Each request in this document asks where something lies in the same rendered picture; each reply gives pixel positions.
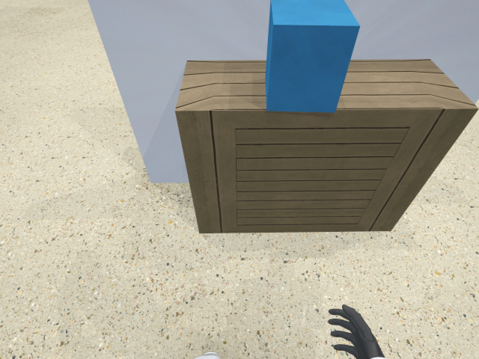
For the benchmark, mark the pedestal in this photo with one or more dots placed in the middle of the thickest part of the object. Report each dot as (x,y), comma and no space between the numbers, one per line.
(353,170)

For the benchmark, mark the carton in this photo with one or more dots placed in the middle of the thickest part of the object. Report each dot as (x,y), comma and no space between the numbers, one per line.
(310,44)

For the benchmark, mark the robot right hand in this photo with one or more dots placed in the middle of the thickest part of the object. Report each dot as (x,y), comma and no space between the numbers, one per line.
(365,343)

